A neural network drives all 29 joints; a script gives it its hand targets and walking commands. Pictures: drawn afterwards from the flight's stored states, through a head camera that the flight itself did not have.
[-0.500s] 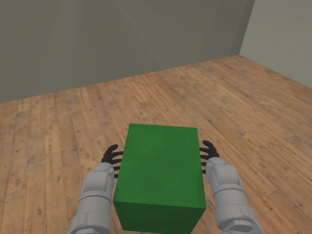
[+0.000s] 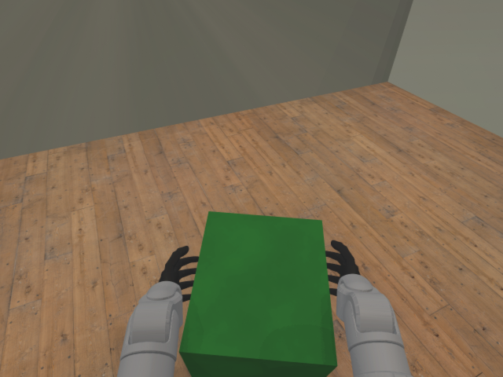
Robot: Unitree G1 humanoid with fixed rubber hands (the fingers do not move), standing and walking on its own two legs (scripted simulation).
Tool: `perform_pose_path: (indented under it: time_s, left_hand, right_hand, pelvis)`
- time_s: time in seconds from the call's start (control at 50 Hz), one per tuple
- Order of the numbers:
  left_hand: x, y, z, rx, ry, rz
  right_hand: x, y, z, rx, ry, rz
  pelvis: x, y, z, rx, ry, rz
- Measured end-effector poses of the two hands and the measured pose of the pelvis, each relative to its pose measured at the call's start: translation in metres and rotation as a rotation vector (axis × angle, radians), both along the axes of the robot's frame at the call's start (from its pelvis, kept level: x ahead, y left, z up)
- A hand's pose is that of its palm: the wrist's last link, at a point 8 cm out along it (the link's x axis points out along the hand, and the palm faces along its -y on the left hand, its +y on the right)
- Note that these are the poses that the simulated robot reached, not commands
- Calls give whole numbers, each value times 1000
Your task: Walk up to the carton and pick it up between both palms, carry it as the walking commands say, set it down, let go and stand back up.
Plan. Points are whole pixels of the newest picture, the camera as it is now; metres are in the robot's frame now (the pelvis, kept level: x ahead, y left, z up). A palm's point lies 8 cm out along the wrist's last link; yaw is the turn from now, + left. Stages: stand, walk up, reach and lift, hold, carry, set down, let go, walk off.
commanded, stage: reach and lift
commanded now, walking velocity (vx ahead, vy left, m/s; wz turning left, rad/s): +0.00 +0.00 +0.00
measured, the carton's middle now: (257, 305) +0.28 -0.01 -0.03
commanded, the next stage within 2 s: hold in 0.44 s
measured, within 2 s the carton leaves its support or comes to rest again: neither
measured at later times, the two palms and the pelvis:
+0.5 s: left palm (171, 298) +0.26 +0.13 +0.03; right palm (351, 289) +0.27 -0.16 +0.04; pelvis -0.02 -0.01 -0.01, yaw +0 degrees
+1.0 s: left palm (169, 298) +0.27 +0.14 +0.03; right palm (349, 286) +0.27 -0.15 +0.04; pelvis +0.00 -0.01 +0.00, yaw +1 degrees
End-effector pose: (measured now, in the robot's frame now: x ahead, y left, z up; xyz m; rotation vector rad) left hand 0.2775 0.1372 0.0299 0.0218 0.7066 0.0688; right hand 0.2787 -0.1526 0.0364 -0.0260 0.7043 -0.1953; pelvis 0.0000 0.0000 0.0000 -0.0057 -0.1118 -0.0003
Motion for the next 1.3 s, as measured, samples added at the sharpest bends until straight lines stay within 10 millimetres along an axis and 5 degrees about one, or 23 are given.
perform_pose_path:
  time_s: [0.52, 1.3]
  left_hand:
    - [-12, -3, -1, -10, 2, 30]
    - [-14, 1, -2, 20, 14, 0]
  right_hand:
    - [-7, -3, -1, 13, -2, 8]
    - [-9, 1, 0, -4, 4, 16]
  pelvis:
    - [-22, -6, -8, 7, -24, 0]
    - [-3, -1, -1, 0, -8, 6]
